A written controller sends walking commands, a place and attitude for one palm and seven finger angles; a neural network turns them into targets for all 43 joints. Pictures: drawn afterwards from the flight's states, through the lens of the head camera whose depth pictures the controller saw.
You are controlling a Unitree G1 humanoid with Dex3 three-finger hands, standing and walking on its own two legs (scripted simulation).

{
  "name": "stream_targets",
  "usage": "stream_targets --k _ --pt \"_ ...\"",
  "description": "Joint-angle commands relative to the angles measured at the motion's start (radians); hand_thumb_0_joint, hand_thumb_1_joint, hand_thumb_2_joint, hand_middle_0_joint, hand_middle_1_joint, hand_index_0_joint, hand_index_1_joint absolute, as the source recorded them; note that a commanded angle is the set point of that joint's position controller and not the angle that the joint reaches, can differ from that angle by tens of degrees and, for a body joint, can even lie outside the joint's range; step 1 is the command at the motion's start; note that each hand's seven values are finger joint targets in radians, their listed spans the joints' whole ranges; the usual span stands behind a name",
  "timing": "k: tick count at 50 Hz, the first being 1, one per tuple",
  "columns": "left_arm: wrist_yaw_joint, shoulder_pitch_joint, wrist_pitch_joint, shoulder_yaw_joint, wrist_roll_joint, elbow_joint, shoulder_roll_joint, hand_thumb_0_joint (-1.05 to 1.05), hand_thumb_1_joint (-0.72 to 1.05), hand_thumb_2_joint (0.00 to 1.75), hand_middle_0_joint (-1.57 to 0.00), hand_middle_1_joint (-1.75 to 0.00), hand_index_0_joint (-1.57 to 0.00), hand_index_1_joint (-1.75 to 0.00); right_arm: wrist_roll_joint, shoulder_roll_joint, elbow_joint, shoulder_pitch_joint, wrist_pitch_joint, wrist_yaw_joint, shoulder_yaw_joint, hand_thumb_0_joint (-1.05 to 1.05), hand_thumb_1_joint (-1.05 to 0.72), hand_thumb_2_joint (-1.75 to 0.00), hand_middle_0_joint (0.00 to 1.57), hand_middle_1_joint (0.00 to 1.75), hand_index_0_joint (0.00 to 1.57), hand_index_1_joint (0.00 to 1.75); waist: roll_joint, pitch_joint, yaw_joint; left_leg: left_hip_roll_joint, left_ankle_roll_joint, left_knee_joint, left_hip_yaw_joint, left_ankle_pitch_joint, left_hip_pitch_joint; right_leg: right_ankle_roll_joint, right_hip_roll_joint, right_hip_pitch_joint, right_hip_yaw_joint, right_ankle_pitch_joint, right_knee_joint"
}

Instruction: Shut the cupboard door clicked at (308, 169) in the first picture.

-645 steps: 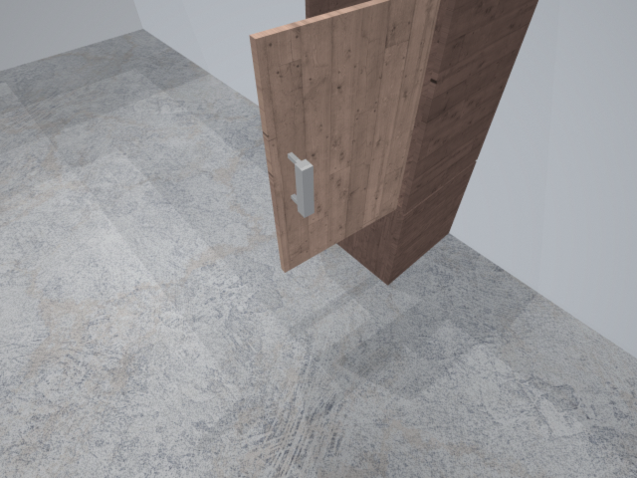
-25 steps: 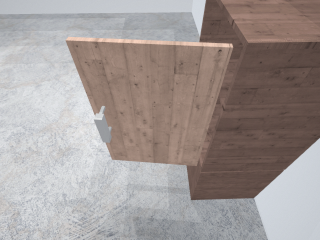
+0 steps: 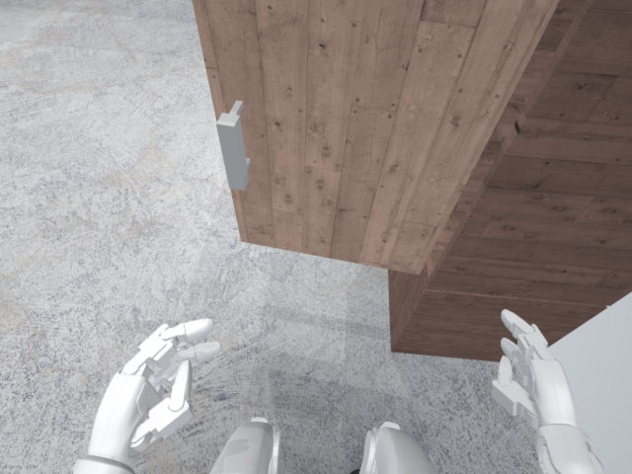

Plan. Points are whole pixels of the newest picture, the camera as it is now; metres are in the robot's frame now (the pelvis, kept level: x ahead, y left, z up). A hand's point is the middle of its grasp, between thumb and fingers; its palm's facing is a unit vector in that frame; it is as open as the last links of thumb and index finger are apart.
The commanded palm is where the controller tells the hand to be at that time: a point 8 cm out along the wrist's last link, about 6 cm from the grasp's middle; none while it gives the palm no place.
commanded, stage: raise the hand and make a fist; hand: left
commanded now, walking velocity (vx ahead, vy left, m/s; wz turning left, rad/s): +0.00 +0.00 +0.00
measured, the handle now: (238, 145) +0.55 +0.18 +0.07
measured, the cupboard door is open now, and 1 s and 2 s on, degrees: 84 84 84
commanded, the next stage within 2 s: bring the fist close to the handle in 1.46 s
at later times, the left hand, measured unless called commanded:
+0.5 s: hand (160, 364) +0.22 +0.19 +0.05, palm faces -0.08 -1.00 -0.04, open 3.7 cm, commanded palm +0.20 +0.25 +0.06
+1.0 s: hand (149, 340) +0.24 +0.21 +0.07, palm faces -0.08 -1.00 -0.05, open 3.1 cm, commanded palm +0.22 +0.26 +0.07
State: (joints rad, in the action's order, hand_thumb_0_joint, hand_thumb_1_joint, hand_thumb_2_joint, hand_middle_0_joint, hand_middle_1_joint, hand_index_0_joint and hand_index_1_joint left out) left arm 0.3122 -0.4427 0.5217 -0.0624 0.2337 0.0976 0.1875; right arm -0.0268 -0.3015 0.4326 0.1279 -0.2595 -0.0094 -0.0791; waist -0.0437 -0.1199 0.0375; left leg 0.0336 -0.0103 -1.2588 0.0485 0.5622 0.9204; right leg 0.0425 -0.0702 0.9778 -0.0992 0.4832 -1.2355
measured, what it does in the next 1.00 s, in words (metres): stands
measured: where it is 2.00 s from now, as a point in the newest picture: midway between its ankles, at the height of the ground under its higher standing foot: outside the picture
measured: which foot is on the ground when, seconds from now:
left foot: down 0.00-1.00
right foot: down 0.00-1.00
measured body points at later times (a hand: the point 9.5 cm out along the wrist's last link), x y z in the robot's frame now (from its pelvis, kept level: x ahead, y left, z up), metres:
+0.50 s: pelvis +0.01 +0.03 +0.00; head +0.08 +0.03 +0.45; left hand +0.22 +0.25 +0.06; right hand +0.17 -0.22 -0.07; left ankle +0.03 +0.12 -0.63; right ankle +0.07 -0.10 -0.63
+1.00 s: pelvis +0.03 +0.02 +0.01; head +0.10 +0.03 +0.46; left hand +0.24 +0.26 +0.07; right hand +0.22 -0.20 -0.05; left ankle +0.03 +0.12 -0.63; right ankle +0.07 -0.10 -0.63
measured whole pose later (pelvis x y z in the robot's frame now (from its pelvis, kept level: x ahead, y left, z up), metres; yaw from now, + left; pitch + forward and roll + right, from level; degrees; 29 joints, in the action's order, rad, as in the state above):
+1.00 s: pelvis +0.03 +0.02 +0.01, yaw +1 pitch +16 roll -3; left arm 0.34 -0.40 0.34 -0.15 0.28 -0.08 0.27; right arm -0.02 -0.23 0.45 0.24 -0.17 -0.04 0.03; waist 0.03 -0.14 0.02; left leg 0.03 -0.03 -1.22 0.00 0.58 0.91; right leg 0.01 -0.04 0.92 -0.12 0.48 -1.14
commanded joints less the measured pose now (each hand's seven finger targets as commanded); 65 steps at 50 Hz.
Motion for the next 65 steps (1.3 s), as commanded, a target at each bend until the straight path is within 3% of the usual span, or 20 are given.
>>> stream_targets --k 1,3,5,9,10,12,15,19,20,22,30,32,35,38,49,51,55,58,63,65 --pt "-0.060 0.233 0.097 -0.004 0.008 -0.495 0.114 0.00 0.90 0.90 -0.62 -0.76 -0.62 -0.76 0.010 -0.078 -0.117 0.060 -0.039 -0.034 0.012 0.00 -0.90 -0.90 0.20 0.30 0.20 0.30 0.114 -0.207 -0.085 -0.037 -0.026 0.177 -0.090 -0.049 -0.035 -0.011 0.062 -0.113 0.120 0.096 0.229" --pt "-0.047 0.205 0.060 0.018 -0.002 -0.460 0.107 0.00 0.90 0.90 -0.66 -0.80 -0.66 -0.80 0.008 -0.084 -0.103 0.067 -0.041 -0.042 0.021 0.00 -0.90 -0.90 0.20 0.30 0.20 0.30 0.101 -0.211 -0.097 -0.035 -0.026 0.169 -0.101 -0.033 -0.019 -0.016 0.066 -0.099 0.102 0.094 0.222" --pt "-0.022 0.156 -0.013 0.021 -0.001 -0.382 0.106 0.00 0.90 0.90 -0.69 -0.84 -0.69 -0.84 0.002 -0.083 -0.096 0.065 -0.037 -0.048 0.029 0.00 -0.90 -0.90 0.20 0.30 0.20 0.30 0.099 -0.191 -0.089 -0.037 -0.025 0.181 -0.107 -0.022 -0.007 -0.015 0.070 -0.102 0.091 0.097 0.231" --pt "-0.013 0.078 -0.153 -0.051 0.009 -0.368 0.146 0.00 0.90 0.90 -0.77 -0.92 -0.77 -0.92 -0.013 -0.068 -0.119 0.050 -0.019 -0.053 0.033 0.00 -0.90 -0.90 0.20 0.30 0.20 0.30 0.042 -0.249 -0.039 -0.043 -0.019 0.225 -0.106 -0.021 0.001 -0.022 0.060 -0.187 0.090 0.123 0.258" --pt "-0.021 0.057 -0.176 -0.092 0.017 -0.355 0.170 0.00 0.90 0.90 -0.79 -0.94 -0.79 -0.94 -0.011 -0.061 -0.120 0.033 -0.013 -0.056 0.037 0.00 -0.90 -0.90 0.20 0.30 0.20 0.30 0.057 -0.257 -0.015 -0.046 -0.017 0.230 -0.101 -0.047 0.008 -0.016 0.062 -0.216 0.090 0.111 0.257" --pt "-0.043 0.037 -0.187 -0.121 0.036 -0.387 0.157 0.00 0.90 0.90 -0.82 -0.98 -0.82 -0.98 -0.007 -0.045 -0.123 0.036 -0.008 -0.055 0.036 0.00 -0.90 -0.90 0.20 0.30 0.20 0.30 0.009 -0.288 -0.006 -0.046 -0.013 0.244 -0.102 -0.105 -0.014 -0.020 0.061 -0.258 0.072 0.053 0.252" --pt "-0.065 0.048 -0.143 -0.119 0.042 -0.406 0.146 0.00 0.90 0.90 -0.88 -1.04 -0.88 -1.04 0.002 -0.041 -0.113 0.028 -0.015 -0.057 0.041 0.00 -0.90 -0.90 0.20 0.30 0.20 0.30 0.025 -0.253 -0.007 -0.042 -0.009 0.246 -0.105 -0.130 -0.016 -0.013 0.066 -0.233 0.053 0.025 0.231" --pt "-0.055 0.035 -0.076 -0.074 0.034 -0.379 0.120 0.00 0.90 0.90 -0.95 -1.12 -0.95 -1.12 0.006 -0.055 -0.100 0.057 -0.026 -0.049 0.037 0.00 -0.90 -0.90 0.20 0.30 0.20 0.30 0.035 -0.205 -0.038 -0.040 -0.006 0.252 -0.109 -0.106 -0.023 -0.013 0.063 -0.177 0.043 0.033 0.227" --pt "-0.048 0.042 -0.070 -0.075 0.032 -0.374 0.131 0.00 0.90 0.90 -0.97 -1.14 -0.97 -1.14 0.007 -0.061 -0.103 0.055 -0.026 -0.050 0.037 0.00 -0.90 -0.90 0.20 0.30 0.20 0.30 0.040 -0.197 -0.036 -0.041 -0.007 0.253 -0.111 -0.103 -0.019 -0.009 0.065 -0.176 0.043 0.037 0.222" --pt "-0.035 0.037 -0.056 -0.068 0.029 -0.387 0.135 0.00 0.90 0.90 -1.01 -1.18 -1.01 -1.18 0.004 -0.069 -0.105 0.069 -0.029 -0.049 0.031 0.00 -0.90 -0.90 0.20 0.30 0.20 0.30 0.063 -0.216 -0.041 -0.039 -0.006 0.258 -0.113 -0.117 -0.045 -0.009 0.064 -0.169 0.040 0.013 0.218" --pt "-0.050 0.012 -0.072 -0.116 0.031 -0.435 0.172 0.00 0.90 0.90 -1.15 -1.34 -1.15 -1.34 0.005 -0.073 -0.122 0.090 0.001 -0.044 0.023 0.00 -0.90 -0.90 0.20 0.30 0.20 0.30 0.127 -0.240 -0.029 -0.035 0.004 0.274 -0.117 -0.249 -0.116 -0.003 0.078 -0.197 0.017 -0.111 0.199" --pt "-0.050 0.009 -0.077 -0.097 0.029 -0.429 0.148 0.00 0.90 0.90 -1.19 -1.38 -1.19 -1.38 0.004 -0.073 -0.128 0.095 0.013 -0.041 0.023 0.00 -0.90 -0.90 0.20 0.30 0.20 0.30 0.116 -0.229 -0.037 -0.032 0.009 0.278 -0.117 -0.252 -0.129 -0.008 0.079 -0.190 0.012 -0.118 0.203" --pt "-0.044 0.018 -0.088 -0.117 0.027 -0.419 0.172 0.00 0.90 0.90 -1.24 -1.44 -1.24 -1.44 0.008 -0.074 -0.133 0.102 0.025 -0.041 0.024 0.00 -0.90 -0.90 0.20 0.30 0.20 0.30 0.119 -0.238 -0.040 -0.034 0.006 0.268 -0.113 -0.288 -0.129 -0.005 0.082 -0.212 0.015 -0.155 0.205" --pt "-0.022 0.026 -0.096 -0.106 0.033 -0.408 0.157 0.00 0.90 0.90 -1.30 -1.50 -1.30 -1.50 0.004 -0.075 -0.139 0.102 0.033 -0.039 0.027 0.00 -0.90 -0.90 0.20 0.30 0.20 0.30 0.110 -0.235 -0.048 -0.032 0.010 0.268 -0.110 -0.284 -0.139 -0.009 0.082 -0.212 0.016 -0.161 0.214" --pt "0.030 0.081 -0.105 -0.179 0.078 -0.377 0.204 0.00 0.90 0.90 -1.30 -1.50 -1.30 -1.50 0.000 -0.074 -0.125 0.103 0.027 -0.046 0.036 0.00 -0.90 -0.90 0.20 0.30 0.20 0.30 0.081 -0.264 -0.043 -0.036 0.003 0.258 -0.098 -0.307 -0.127 -0.010 0.079 -0.281 0.033 -0.198 0.238" --pt "0.040 0.098 -0.111 -0.174 0.081 -0.363 0.203 0.00 0.90 0.90 -1.30 -1.50 -1.30 -1.50 -0.001 -0.074 -0.121 0.097 0.024 -0.046 0.038 0.00 -0.90 -0.90 0.20 0.30 0.20 0.30 0.104 -0.242 -0.044 -0.038 0.002 0.259 -0.095 -0.294 -0.118 -0.008 0.079 -0.278 0.037 -0.186 0.245" --pt "0.050 0.097 -0.113 -0.190 0.094 -0.340 0.214 0.00 0.90 0.90 -1.30 -1.50 -1.30 -1.50 -0.003 -0.076 -0.116 0.095 0.017 -0.048 0.036 0.00 -0.90 -0.90 0.20 0.30 0.20 0.30 0.076 -0.240 -0.040 -0.040 -0.002 0.262 -0.093 -0.272 -0.100 -0.007 0.077 -0.302 0.050 -0.156 0.262" --pt "0.046 0.080 -0.104 -0.189 0.093 -0.343 0.207 0.00 0.90 0.90 -1.30 -1.50 -1.30 -1.50 -0.005 -0.073 -0.114 0.096 0.010 -0.046 0.031 0.00 -0.90 -0.90 0.20 0.30 0.20 0.30 0.096 -0.251 -0.035 -0.040 -0.001 0.269 -0.090 -0.281 -0.112 -0.010 0.073 -0.298 0.049 -0.167 0.259" --pt "0.036 0.085 -0.093 -0.184 0.093 -0.327 0.200 0.00 0.90 0.90 -1.30 -1.50 -1.30 -1.50 -0.005 -0.072 -0.112 0.096 0.008 -0.044 0.029 0.00 -0.90 -0.90 0.20 0.30 0.20 0.30 0.070 -0.224 -0.042 -0.042 -0.004 0.268 -0.085 -0.234 -0.087 -0.014 0.071 -0.286 0.059 -0.112 0.277" --pt "0.033 0.094 -0.089 -0.200 0.090 -0.328 0.225 0.00 0.90 0.90 -1.30 -1.50 -1.30 -1.50 -0.003 -0.076 -0.111 0.094 0.009 -0.046 0.030 0.00 -0.90 -0.90 0.20 0.30 0.20 0.30 0.081 -0.222 -0.039 -0.043 -0.006 0.259 -0.083 -0.234 -0.076 -0.009 0.074 -0.290 0.068 -0.104 0.276"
